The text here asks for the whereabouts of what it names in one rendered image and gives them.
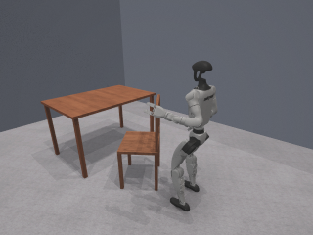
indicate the robot left forearm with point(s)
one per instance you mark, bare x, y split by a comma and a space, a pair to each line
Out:
186, 121

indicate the right robot shin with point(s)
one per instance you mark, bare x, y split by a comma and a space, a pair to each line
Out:
192, 171

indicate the left robot upper arm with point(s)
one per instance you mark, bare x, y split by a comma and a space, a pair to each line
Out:
192, 99

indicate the table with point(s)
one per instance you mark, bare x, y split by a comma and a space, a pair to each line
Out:
87, 103

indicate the robot head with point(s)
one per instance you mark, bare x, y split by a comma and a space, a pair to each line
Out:
202, 67

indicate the chair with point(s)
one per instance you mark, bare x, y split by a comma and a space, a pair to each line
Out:
140, 143

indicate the left robot hand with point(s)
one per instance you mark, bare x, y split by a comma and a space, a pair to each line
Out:
158, 111

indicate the right robot upper arm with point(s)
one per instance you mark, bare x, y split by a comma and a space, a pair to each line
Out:
214, 109

